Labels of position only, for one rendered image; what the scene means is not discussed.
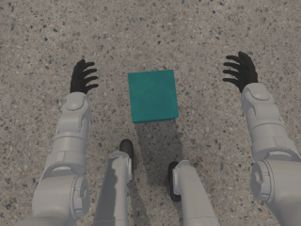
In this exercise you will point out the right robot forearm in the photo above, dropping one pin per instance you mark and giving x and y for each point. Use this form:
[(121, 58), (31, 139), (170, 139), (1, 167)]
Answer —
[(265, 126)]

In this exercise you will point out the robot right upper arm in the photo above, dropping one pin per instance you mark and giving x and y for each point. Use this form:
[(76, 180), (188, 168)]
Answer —
[(278, 184)]

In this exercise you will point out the robot left upper arm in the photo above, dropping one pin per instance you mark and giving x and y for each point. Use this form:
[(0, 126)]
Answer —
[(59, 201)]

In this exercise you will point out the right robot foot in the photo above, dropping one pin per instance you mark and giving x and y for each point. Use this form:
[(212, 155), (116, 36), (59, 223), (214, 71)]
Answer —
[(171, 167)]

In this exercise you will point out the left robot forearm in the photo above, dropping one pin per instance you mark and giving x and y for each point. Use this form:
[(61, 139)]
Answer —
[(68, 156)]

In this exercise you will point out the left robot hand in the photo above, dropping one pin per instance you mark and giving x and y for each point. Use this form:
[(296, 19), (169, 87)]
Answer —
[(78, 80)]

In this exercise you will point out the robot left thigh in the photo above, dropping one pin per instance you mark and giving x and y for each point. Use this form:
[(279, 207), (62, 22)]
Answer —
[(112, 205)]

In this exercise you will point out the right robot hand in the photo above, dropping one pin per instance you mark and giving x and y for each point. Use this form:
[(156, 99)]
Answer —
[(246, 71)]

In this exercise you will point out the carton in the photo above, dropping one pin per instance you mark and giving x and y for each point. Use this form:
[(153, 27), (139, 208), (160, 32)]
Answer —
[(153, 96)]

